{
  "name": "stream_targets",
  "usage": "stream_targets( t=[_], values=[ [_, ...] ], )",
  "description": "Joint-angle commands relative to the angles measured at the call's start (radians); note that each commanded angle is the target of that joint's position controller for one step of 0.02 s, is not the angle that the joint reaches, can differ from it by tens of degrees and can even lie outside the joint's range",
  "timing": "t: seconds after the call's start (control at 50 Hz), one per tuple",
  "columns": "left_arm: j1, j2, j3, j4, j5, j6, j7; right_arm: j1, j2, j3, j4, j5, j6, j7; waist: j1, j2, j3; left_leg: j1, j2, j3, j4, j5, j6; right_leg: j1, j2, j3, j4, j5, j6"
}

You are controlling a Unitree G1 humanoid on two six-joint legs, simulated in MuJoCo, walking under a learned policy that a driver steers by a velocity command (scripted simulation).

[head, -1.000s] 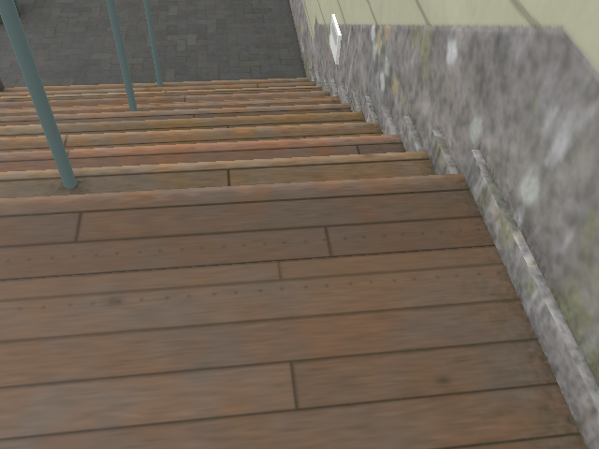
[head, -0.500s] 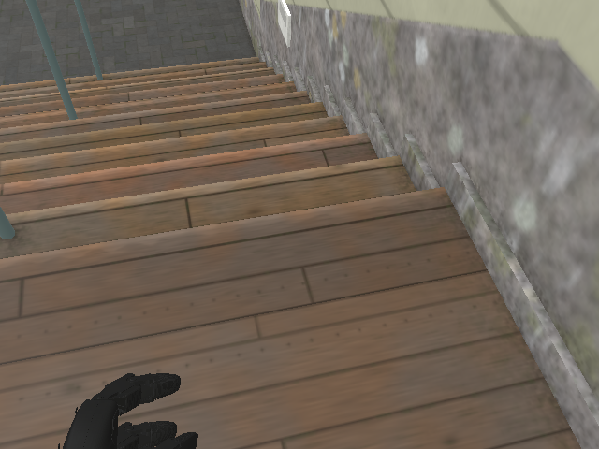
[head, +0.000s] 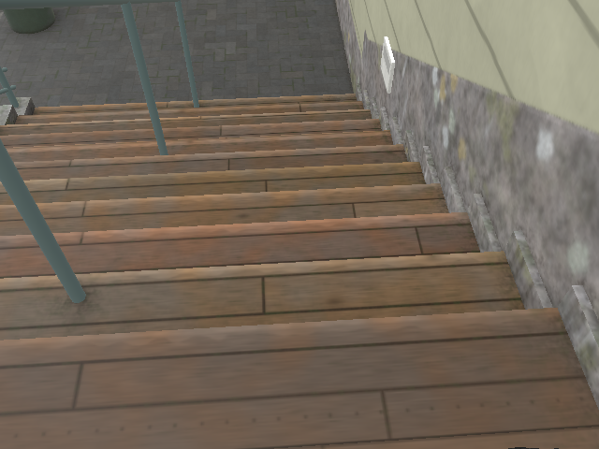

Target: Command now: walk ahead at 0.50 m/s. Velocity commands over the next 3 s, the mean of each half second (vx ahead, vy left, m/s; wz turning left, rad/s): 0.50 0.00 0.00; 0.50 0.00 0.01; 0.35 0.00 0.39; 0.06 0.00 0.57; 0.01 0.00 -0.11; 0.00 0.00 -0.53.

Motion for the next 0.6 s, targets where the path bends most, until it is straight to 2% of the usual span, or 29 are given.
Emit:
stream_targets(
  t=[0.02,0.04,0.06,0.08,0.1,0.12,0.14,0.16,0.18,0.2,0.22,0.26,0.3,0.32,0.36,0.38,0.42,0.48,0.5,0.54,0.58,0.6],
  values=[
    [0.06,0.071,-0.005,0.007,0.151,-0.026,-0.048,0.015,-0.067,0.008,-0.051,-0.125,0.003,0.012,-0.08,-0.13,0.025,0.049,0.011,-0.047,-0.068,0.008,0.043,0.097,-0.351,0.196,0.0,0.453,-0.2],
    [0.001,0.123,0.019,-0.011,0.118,-0.032,-0.064,0.052,-0.116,-0.018,-0.055,-0.114,0.009,0.007,-0.124,-0.113,0.017,0.136,-0.028,0.011,-0.125,-0.022,0.069,0.113,-0.314,0.152,0.069,0.551,-0.18],
    [0.006,0.152,0.026,-0.02,0.108,-0.037,-0.073,0.11,-0.181,-0.041,-0.043,-0.078,-0.002,0.001,-0.145,-0.054,-0.093,0.411,-0.058,0.046,-0.05,0.004,0.114,0.016,-0.219,0.083,0.219,0.617,-0.133],
    [0.207,0.013,-0.013,-0.021,0.112,-0.053,-0.065,0.264,-0.22,-0.043,-0.014,-0.063,-0.012,0.003,-0.104,0.148,-0.386,0.933,0.088,-0.173,0.008,0.095,0.312,-0.27,-0.072,0.029,0.5,0.365,-0.061],
    [0.188,0.037,-0.023,-0.032,0.119,-0.06,-0.084,0.494,-0.195,-0.036,0.046,-0.069,-0.004,-0.007,-0.219,0.23,-0.455,1.203,0.268,-0.597,-0.202,-0.156,0.43,-0.58,0.068,0.048,0.742,-0.242,-0.017],
    [-0.021,0.09,-0.002,-0.073,0.087,-0.047,-0.088,0.574,-0.164,-0.031,0.101,-0.092,-0.019,-0.016,-0.279,0.112,-0.216,1.079,0.231,-0.627,-0.309,-0.374,0.293,-0.768,0.019,0.169,0.928,-0.232,-0.069],
    [-0.09,0.103,0.005,-0.089,0.075,-0.048,-0.067,0.443,-0.171,-0.036,0.084,-0.075,-0.031,-0.022,-0.22,0.076,-0.032,0.859,0.217,-0.522,-0.337,-0.432,0.232,-0.813,-0.056,0.179,0.981,-0.13,-0.096],
    [-0.073,0.106,0.007,-0.081,0.09,-0.047,-0.043,0.36,-0.131,-0.026,0.072,-0.069,-0.029,-0.028,-0.173,0.052,-0.015,0.724,0.201,-0.445,-0.37,-0.355,0.231,-0.733,-0.105,0.181,0.949,-0.062,-0.113],
    [-0.088,0.071,-0.002,-0.088,0.105,-0.045,-0.032,0.32,-0.075,-0.007,0.069,-0.069,-0.026,-0.028,-0.135,0.028,-0.003,0.642,0.196,-0.376,-0.386,-0.241,0.233,-0.687,-0.137,0.178,0.932,-0.005,-0.12],
    [-0.098,0.028,-0.014,-0.092,0.112,-0.037,-0.029,0.284,-0.031,0.005,0.058,-0.077,-0.024,-0.03,-0.106,0.007,-0.007,0.579,0.186,-0.321,-0.411,-0.151,0.237,-0.64,-0.157,0.168,0.917,0.031,-0.113],
    [-0.09,-0.001,-0.018,-0.093,0.111,-0.027,-0.029,0.274,-0.004,0.014,0.052,-0.082,-0.026,-0.031,-0.085,-0.001,-0.013,0.554,0.169,-0.282,-0.436,-0.112,0.237,-0.622,-0.16,0.161,0.903,0.044,-0.105],
    [-0.093,0.0,-0.017,-0.093,0.101,-0.018,-0.042,0.286,-0.016,0.008,0.045,-0.086,-0.039,-0.029,-0.08,0.013,0.01,0.536,0.135,-0.195,-0.467,-0.066,0.239,-0.661,-0.158,0.133,0.854,0.087,-0.084],
    [-0.155,0.004,-0.017,-0.112,0.102,-0.012,-0.055,0.334,-0.026,0.008,0.059,-0.104,-0.046,-0.014,-0.091,0.003,0.037,0.505,0.122,-0.13,-0.475,0.017,0.249,-0.708,-0.169,0.098,0.749,0.22,-0.06],
    [-0.196,-0.006,-0.021,-0.128,0.103,-0.005,-0.058,0.36,-0.022,0.011,0.068,-0.108,-0.047,-0.005,-0.098,-0.001,0.041,0.481,0.111,-0.097,-0.468,0.051,0.252,-0.705,-0.173,0.08,0.671,0.301,-0.049],
    [-0.278,-0.015,-0.027,-0.165,0.103,0.013,-0.064,0.385,-0.025,0.013,0.075,-0.103,-0.047,0.021,-0.107,0.01,0.043,0.393,0.076,-0.033,-0.455,0.112,0.25,-0.608,-0.149,0.031,0.53,0.422,-0.038],
    [-0.31,-0.01,-0.026,-0.182,0.105,0.024,-0.066,0.404,-0.038,0.012,0.084,-0.093,-0.048,0.035,-0.112,0.021,0.046,0.37,0.076,-0.03,-0.45,0.139,0.254,-0.571,-0.132,0.017,0.488,0.441,-0.035],
    [-0.341,0.017,-0.017,-0.205,0.102,0.039,-0.061,0.459,-0.059,0.008,0.108,-0.084,-0.052,0.053,-0.115,0.03,0.059,0.446,0.112,-0.057,-0.434,0.194,0.267,-0.593,-0.117,0.029,0.426,0.43,-0.038],
    [-0.414,0.036,-0.007,-0.237,0.087,0.041,-0.047,0.524,-0.067,0.004,0.145,-0.09,-0.048,0.054,-0.127,0.016,0.064,0.669,0.159,-0.077,-0.407,0.274,0.255,-0.682,-0.111,0.053,0.31,0.385,-0.056],
    [-0.441,0.037,-0.003,-0.248,0.084,0.044,-0.046,0.538,-0.052,0.007,0.159,-0.091,-0.042,0.052,-0.131,0.013,0.062,0.715,0.165,-0.074,-0.397,0.266,0.239,-0.686,-0.106,0.055,0.283,0.371,-0.065],
    [-0.473,0.042,0.004,-0.263,0.077,0.048,-0.043,0.535,-0.064,-0.001,0.168,-0.084,-0.028,0.048,-0.128,0.026,0.057,0.766,0.172,-0.067,-0.378,0.308,0.215,-0.653,-0.091,0.04,0.245,0.313,-0.082],
    [-0.455,0.062,0.017,-0.256,0.071,0.043,-0.041,0.509,-0.105,-0.02,0.172,-0.075,-0.02,0.04,-0.1,0.03,0.023,0.777,0.168,-0.056,-0.319,0.472,0.189,-0.533,-0.052,-0.004,0.212,0.288,-0.108],
    [-0.407,0.087,0.031,-0.245,0.059,0.033,-0.037,0.494,-0.121,-0.026,0.17,-0.071,-0.018,0.037,-0.065,0.019,-0.003,0.752,0.136,-0.029,-0.245,0.569,0.157,-0.413,-0.027,-0.03,0.188,0.32,-0.132]
  ],
)
Next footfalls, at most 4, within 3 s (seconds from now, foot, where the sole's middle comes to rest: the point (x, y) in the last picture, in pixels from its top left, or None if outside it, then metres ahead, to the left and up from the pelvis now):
0.06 left None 0.22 0.14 -0.77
0.62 right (369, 432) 0.52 -0.07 -0.77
1.12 left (286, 357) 0.68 0.13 -0.77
1.56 right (346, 304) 0.94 -0.02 -0.94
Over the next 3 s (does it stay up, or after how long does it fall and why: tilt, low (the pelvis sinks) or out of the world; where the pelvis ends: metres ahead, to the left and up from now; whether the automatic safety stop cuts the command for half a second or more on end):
stays up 0.71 -0.06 -0.04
